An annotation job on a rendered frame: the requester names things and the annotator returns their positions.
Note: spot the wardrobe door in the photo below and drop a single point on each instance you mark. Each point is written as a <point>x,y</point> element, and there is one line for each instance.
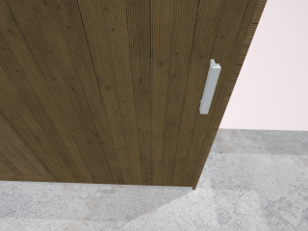
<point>15,157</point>
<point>109,91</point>

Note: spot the handle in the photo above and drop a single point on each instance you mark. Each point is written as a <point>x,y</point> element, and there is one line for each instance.
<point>210,86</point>

